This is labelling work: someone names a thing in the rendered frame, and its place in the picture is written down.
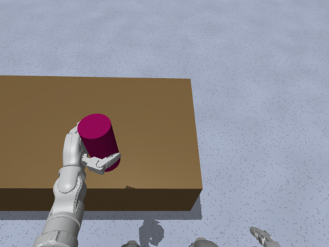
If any right robot hand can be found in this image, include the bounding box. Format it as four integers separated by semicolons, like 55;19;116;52
250;227;281;247

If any left robot hand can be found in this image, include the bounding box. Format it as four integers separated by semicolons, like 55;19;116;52
63;122;121;175

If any left robot arm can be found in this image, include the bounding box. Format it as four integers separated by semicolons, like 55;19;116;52
32;165;87;247

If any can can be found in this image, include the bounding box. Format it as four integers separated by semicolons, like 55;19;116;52
78;114;120;172

